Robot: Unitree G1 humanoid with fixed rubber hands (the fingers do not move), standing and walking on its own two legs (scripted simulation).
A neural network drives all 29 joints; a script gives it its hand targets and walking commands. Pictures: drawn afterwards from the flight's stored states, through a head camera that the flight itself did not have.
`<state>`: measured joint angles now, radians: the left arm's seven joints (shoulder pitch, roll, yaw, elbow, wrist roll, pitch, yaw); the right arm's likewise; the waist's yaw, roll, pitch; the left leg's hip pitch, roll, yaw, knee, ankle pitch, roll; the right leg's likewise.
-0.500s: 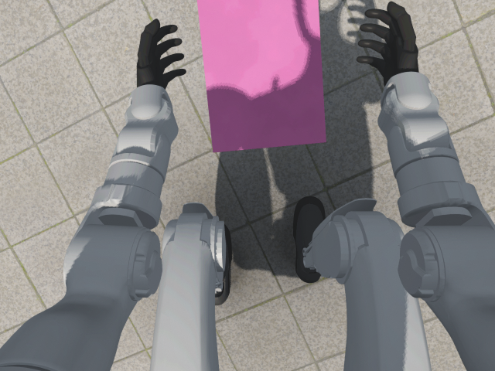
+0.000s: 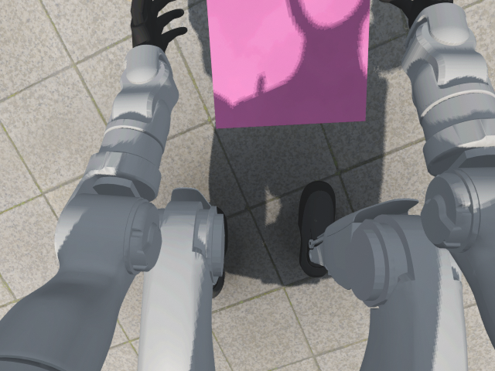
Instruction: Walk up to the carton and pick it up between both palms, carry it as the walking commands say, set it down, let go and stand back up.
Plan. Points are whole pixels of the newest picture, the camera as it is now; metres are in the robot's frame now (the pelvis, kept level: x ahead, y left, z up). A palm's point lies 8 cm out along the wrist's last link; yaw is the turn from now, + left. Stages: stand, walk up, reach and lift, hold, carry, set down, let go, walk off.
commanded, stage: reach and lift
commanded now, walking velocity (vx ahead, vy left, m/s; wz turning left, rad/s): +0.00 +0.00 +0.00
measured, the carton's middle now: (278, 40) +0.52 +0.02 -0.25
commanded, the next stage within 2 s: none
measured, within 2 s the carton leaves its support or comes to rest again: leaves its support in 1.50 s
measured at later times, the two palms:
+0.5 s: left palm (166, 35) +0.51 +0.16 -0.18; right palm (430, 9) +0.54 -0.16 -0.17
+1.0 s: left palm (183, 30) +0.51 +0.14 -0.18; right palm (404, 0) +0.55 -0.12 -0.17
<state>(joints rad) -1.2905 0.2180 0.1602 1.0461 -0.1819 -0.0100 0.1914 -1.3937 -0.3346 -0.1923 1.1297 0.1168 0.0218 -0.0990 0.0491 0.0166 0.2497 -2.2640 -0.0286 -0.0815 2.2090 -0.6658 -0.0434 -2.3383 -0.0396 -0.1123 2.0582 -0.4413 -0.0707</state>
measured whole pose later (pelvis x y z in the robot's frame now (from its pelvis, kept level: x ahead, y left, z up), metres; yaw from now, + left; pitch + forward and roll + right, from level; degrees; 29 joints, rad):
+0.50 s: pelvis +0.00 +0.00 +0.00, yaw +0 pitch +41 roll -3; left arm -1.29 0.21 0.13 1.03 -0.20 -0.01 0.18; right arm -1.39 -0.35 -0.06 1.13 0.16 0.03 -0.10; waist 0.03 0.05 0.25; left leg -2.26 -0.03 -0.08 2.22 -0.67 -0.04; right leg -2.34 -0.04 -0.11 2.08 -0.45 -0.07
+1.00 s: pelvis +0.00 +0.00 -0.01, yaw +2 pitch +40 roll -2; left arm -1.33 0.16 0.13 1.05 -0.15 0.00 0.18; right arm -1.44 -0.28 -0.06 1.15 0.17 0.02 -0.11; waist 0.02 0.05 0.25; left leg -2.26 -0.05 -0.08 2.23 -0.67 -0.05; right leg -2.34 -0.02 -0.09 2.10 -0.46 -0.07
